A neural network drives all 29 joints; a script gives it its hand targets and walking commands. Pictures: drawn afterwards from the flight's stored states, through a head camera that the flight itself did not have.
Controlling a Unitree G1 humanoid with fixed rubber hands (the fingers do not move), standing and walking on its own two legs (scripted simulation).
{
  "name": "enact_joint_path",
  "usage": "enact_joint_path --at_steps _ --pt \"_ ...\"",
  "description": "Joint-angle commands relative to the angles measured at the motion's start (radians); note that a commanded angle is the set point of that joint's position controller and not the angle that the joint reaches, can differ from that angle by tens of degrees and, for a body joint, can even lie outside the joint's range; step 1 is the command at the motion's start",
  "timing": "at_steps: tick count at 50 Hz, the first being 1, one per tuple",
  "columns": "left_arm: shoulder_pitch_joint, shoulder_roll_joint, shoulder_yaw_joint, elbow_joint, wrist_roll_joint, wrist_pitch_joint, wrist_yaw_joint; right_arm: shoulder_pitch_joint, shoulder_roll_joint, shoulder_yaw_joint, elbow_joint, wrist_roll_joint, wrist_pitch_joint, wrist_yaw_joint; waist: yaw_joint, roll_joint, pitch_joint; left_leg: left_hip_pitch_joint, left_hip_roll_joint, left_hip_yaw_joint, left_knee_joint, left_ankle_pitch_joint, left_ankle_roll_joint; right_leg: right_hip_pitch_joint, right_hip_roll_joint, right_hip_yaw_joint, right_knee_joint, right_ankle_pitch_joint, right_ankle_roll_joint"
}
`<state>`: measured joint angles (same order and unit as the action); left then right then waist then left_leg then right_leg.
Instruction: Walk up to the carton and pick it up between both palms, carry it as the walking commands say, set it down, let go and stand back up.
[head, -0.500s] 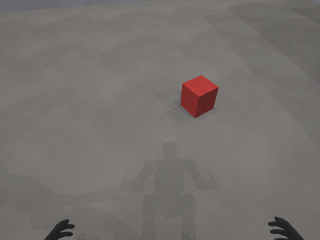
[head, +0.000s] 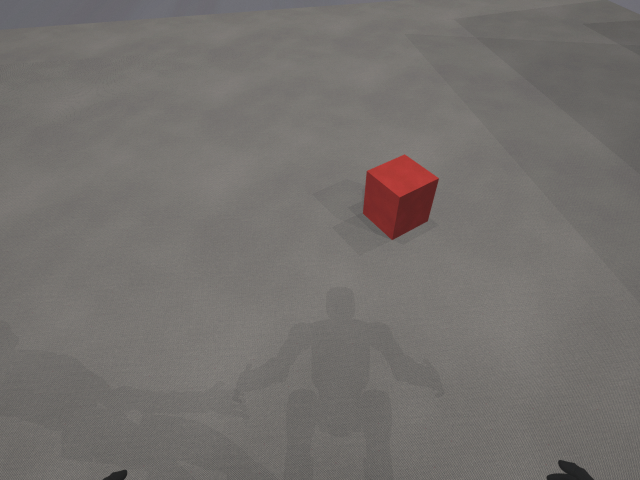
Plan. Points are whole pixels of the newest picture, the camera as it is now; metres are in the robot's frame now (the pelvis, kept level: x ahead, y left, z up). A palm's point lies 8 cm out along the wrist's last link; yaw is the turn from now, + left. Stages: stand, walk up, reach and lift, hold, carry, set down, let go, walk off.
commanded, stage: stand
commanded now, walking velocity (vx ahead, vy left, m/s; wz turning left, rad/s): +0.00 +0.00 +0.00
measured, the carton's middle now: (398, 197) +1.37 -0.30 -0.66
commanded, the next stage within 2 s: walk up in 0.62 s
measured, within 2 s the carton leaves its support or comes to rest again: neither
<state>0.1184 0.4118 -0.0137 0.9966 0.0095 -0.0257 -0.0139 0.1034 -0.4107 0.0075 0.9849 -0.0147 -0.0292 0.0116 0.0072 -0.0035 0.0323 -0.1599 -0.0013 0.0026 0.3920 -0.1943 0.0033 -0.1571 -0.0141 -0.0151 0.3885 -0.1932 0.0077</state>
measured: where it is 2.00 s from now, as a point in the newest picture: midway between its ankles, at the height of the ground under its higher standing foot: (368, 442)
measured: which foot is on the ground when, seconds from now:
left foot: down 0.00-1.00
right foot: down 0.00-0.90, up 0.92-1.00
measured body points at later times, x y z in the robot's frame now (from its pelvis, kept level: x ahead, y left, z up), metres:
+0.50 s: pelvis +0.00 +0.00 +0.00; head +0.01 +0.00 +0.45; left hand +0.11 +0.32 -0.11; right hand +0.12 -0.32 -0.11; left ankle +0.01 +0.12 -0.74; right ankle +0.01 -0.12 -0.74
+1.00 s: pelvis +0.02 -0.01 +0.00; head +0.01 -0.01 +0.45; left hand +0.14 +0.33 -0.09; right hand +0.10 -0.37 -0.09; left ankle +0.01 +0.12 -0.74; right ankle +0.04 -0.14 -0.71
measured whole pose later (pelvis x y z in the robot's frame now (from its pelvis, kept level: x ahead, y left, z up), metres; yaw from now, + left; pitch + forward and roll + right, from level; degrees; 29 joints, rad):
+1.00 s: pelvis +0.02 -0.01 +0.00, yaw -3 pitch -2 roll +0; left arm 0.18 0.47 0.04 0.97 0.03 -0.02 -0.08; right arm 0.19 -0.48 -0.08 0.96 -0.04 -0.07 0.03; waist -0.02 0.01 0.00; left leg -0.09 0.02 0.04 0.33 -0.25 0.04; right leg -0.34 -0.02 0.00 0.74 -0.40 -0.02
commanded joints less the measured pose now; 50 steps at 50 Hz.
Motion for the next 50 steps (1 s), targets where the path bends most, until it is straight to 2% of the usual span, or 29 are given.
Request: enact_joint_path --at_steps 1,22,40,41,42,43,44,45,46,47,48,50 --pt "-0.05 0.171 0.035 -0.025 -0.002 -0.013 0.008 -0.055 -0.167 -0.033 -0.025 0.001 -0.011 -0.006 -0.002 0.005 -0.047 0.011 0.117 -0.102 -0.083 0.049 0.03 -0.001 -0.108 0.101 -0.078 0.036 -0.038" --pt "-0.055 0.176 0.033 0.016 -0.003 -0.004 0.012 -0.063 -0.175 -0.031 0.013 0.002 -0.005 -0.011 0.001 0.002 -0.058 0.038 0.12 -0.094 -0.093 0.116 0.026 0.024 -0.114 0.098 -0.096 0.1 -0.031" --pt "-0.058 0.176 0.036 0.021 -0.003 0.0 0.013 -0.058 -0.178 -0.031 0.021 0.001 -0.004 -0.013 -0.001 0.0 -0.053 0.041 0.124 -0.095 -0.108 0.111 0.026 0.028 -0.116 0.097 -0.103 0.09 -0.031" --pt "0.023 0.269 0.099 -0.063 0.028 -0.015 -0.024 0.038 -0.309 -0.111 -0.03 -0.03 -0.029 0.01 -0.025 0.014 -0.174 0.158 0.118 -0.102 -0.059 -0.393 0.095 -0.077 -0.06 0.107 0.0 -0.36 -0.078" --pt "-0.045 0.247 0.089 -0.079 0.029 -0.014 -0.042 0.067 -0.319 -0.125 -0.02 -0.036 -0.035 0.015 -0.063 0.067 -0.083 0.224 0.166 -0.184 -0.101 -0.545 0.131 -0.314 -0.043 0.081 0.088 -0.439 -0.07" --pt "-0.103 0.221 0.088 -0.101 0.031 -0.008 -0.051 0.112 -0.338 -0.14 -0.014 -0.037 -0.038 0.015 -0.094 0.142 -0.014 0.267 0.275 -0.312 -0.211 -0.648 0.177 -0.486 -0.014 0.008 0.25 -0.361 -0.046" --pt "-0.126 0.221 0.087 -0.119 0.04 -0.005 -0.055 0.13 -0.352 -0.152 -0.022 -0.03 -0.042 0.016 -0.105 0.157 0.023 0.245 0.386 -0.423 -0.28 -0.65 0.225 -0.563 -0.031 0.045 0.407 -0.291 -0.038" --pt "-0.125 0.219 0.088 -0.134 0.033 -0.009 -0.057 0.104 -0.342 -0.154 -0.044 -0.025 -0.049 0.015 -0.095 0.106 0.063 0.21 0.417 -0.426 -0.275 -0.536 0.248 -0.576 -0.065 0.103 0.441 -0.24 -0.03" --pt "-0.107 0.227 0.092 -0.136 0.021 -0.016 -0.066 0.088 -0.338 -0.158 -0.061 -0.022 -0.054 0.014 -0.076 0.093 0.067 0.193 0.417 -0.401 -0.28 -0.492 0.257 -0.542 -0.099 0.117 0.423 -0.216 -0.027" --pt "-0.095 0.236 0.098 -0.133 0.015 -0.022 -0.075 0.075 -0.327 -0.155 -0.077 -0.021 -0.057 0.015 -0.061 0.085 0.068 0.188 0.383 -0.34 -0.278 -0.453 0.244 -0.509 -0.101 0.115 0.384 -0.211 -0.025" --pt "-0.068 0.229 0.103 -0.128 0.017 -0.025 -0.084 0.055 -0.309 -0.151 -0.093 -0.026 -0.059 0.018 -0.045 0.095 0.06 0.166 0.34 -0.252 -0.262 -0.39 0.225 -0.465 -0.09 0.08 0.363 -0.207 -0.023" --pt "0.011 0.205 0.112 -0.124 0.017 -0.018 -0.106 0.002 -0.307 -0.15 -0.126 -0.033 -0.066 0.031 0.002 0.16 0.041 0.037 0.277 -0.121 -0.246 -0.351 0.193 -0.301 -0.069 0.004 0.327 -0.15 -0.023"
